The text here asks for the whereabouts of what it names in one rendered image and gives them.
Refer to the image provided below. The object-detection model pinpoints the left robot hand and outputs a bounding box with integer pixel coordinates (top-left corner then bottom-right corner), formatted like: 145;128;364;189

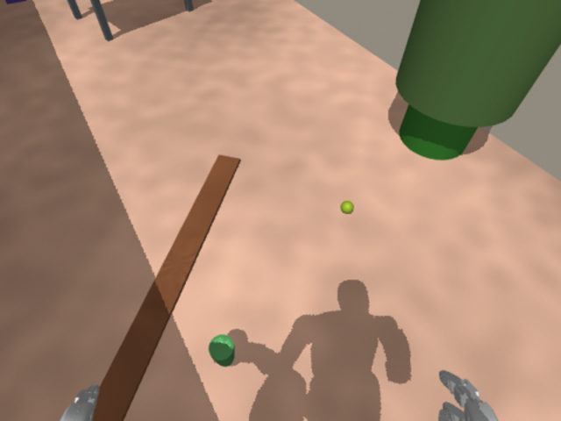
60;385;99;421

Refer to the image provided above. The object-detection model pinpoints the potted plant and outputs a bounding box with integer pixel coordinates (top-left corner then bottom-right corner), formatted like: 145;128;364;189
396;0;561;160

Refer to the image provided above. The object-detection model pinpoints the right robot hand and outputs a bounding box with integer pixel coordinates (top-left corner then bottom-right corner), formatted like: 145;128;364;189
438;370;498;421

